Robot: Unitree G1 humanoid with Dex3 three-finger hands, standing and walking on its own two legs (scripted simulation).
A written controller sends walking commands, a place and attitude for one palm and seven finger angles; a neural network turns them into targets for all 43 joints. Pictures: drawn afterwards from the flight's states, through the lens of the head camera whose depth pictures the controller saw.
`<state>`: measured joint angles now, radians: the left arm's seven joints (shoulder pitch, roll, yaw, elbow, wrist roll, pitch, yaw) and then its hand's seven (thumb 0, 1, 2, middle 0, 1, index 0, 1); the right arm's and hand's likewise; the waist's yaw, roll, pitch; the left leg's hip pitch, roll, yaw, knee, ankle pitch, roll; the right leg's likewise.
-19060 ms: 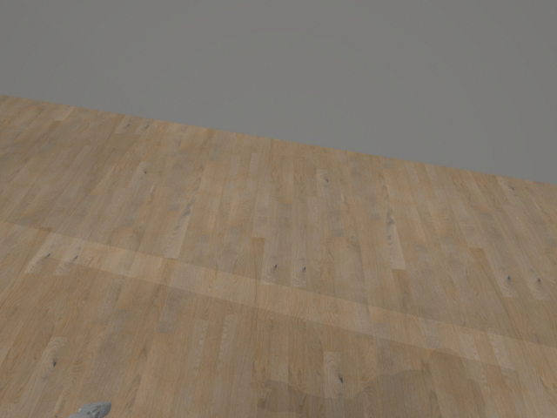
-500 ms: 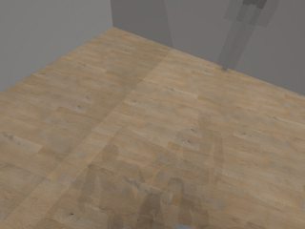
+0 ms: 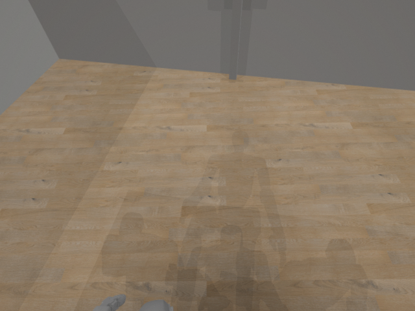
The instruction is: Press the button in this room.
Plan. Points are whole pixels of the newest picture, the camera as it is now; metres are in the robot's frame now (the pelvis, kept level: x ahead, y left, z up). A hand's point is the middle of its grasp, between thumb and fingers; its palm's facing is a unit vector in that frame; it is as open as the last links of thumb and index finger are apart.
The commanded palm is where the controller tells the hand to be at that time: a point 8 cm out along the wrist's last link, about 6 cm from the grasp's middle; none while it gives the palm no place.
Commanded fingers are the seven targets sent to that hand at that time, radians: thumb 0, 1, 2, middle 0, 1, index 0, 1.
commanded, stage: turn or walk to find it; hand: left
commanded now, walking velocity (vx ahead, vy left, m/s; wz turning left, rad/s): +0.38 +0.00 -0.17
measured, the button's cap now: out of the picture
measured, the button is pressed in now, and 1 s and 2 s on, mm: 0 0 0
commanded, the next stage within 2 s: stand and wait in 1.26 s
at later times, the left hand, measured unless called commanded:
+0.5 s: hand (119, 276) +0.22 +0.22 -0.17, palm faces -0.03 -0.99 -0.16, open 7.3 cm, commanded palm none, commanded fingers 0.00 0.90 0.90 -0.20 -0.30 -0.20 -0.30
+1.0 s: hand (173, 164) +0.54 +0.12 -0.15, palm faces -0.05 -0.97 -0.24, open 7.1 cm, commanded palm none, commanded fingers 0.00 0.90 0.90 -0.20 -0.30 -0.20 -0.30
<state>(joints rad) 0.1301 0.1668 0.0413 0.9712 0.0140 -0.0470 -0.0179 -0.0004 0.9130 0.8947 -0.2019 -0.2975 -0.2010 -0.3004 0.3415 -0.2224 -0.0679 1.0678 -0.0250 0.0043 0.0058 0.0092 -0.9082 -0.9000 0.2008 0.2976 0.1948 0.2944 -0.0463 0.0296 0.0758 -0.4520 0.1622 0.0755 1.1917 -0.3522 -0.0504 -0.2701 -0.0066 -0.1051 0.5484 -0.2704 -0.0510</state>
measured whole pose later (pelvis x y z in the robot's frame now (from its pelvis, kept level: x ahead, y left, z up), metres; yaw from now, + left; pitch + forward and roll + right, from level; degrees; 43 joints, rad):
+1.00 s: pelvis +0.44 -0.06 +0.01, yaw -6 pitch -1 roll +1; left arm 0.19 0.16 0.07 1.04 0.01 -0.09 0.02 -0.03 0.96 0.89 -0.21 -0.30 -0.20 -0.30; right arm 0.31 -0.17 -0.07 1.10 -0.02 -0.02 0.01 0.01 -0.91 -0.90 0.20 0.30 0.19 0.29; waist -0.02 0.03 0.04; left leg -0.50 0.14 0.06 1.17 -0.28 -0.02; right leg -0.23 -0.03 -0.18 0.48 -0.24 -0.06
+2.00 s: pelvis +0.73 -0.07 +0.01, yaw -4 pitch -1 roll +0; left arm 0.19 0.16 0.02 1.11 0.00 -0.03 0.04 -0.01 0.96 0.89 -0.20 -0.30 -0.20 -0.30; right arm 0.33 -0.10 -0.01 1.18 -0.01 -0.02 -0.02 0.00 -0.91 -0.90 0.20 0.30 0.20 0.29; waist -0.01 0.01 0.01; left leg -0.08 0.08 0.12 0.40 -0.29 -0.04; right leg -0.20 -0.03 -0.15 0.43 -0.21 -0.03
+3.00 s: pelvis +0.73 -0.05 +0.01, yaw -7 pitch -1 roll +0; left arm 0.31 0.12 0.02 1.14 0.01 -0.01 0.03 0.00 0.92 0.90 -0.20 -0.30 -0.20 -0.30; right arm 0.34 -0.11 -0.02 1.16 -0.01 -0.02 -0.03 0.00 -0.91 -0.90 0.20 0.30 0.20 0.29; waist 0.01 0.00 0.03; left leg -0.09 0.06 0.17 0.42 -0.31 -0.01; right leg -0.23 -0.05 -0.09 0.45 -0.21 0.00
